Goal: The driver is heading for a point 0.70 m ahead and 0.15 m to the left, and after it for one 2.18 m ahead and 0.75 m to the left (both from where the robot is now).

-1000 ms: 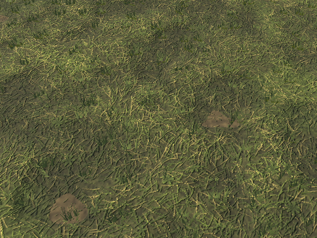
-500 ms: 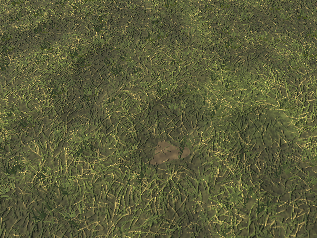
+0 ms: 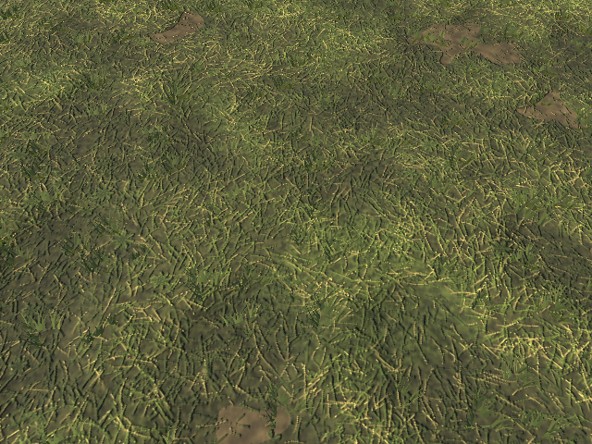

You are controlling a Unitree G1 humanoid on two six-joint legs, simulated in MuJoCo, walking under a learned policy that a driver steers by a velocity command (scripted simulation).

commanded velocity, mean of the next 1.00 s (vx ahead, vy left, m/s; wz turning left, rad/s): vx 0.50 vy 0.00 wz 0.24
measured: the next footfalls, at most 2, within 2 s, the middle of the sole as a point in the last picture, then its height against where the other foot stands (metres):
right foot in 0.32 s outside the picture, level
left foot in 0.86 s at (246, 397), level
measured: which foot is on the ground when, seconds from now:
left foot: down 0.00-0.34, up 0.36-0.84, down 0.86-1.00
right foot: up 0.00-0.30, down 0.32-0.88, up 0.90-1.00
